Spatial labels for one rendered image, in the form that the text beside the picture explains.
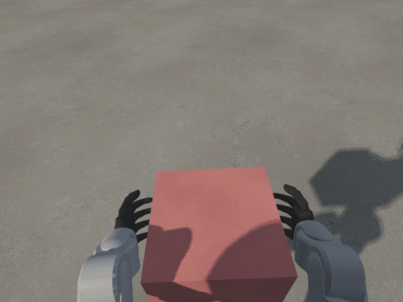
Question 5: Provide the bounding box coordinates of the right robot hand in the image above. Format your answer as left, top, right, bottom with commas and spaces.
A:
273, 184, 314, 240

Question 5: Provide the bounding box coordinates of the robot left forearm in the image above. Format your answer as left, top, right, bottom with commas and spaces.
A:
77, 228, 140, 302

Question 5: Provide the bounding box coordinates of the carton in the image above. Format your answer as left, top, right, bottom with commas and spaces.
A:
140, 167, 298, 302

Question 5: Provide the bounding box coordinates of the robot right forearm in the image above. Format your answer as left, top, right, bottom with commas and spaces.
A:
293, 220, 368, 302

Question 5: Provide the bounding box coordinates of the left robot hand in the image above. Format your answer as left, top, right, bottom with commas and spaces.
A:
114, 190, 152, 243

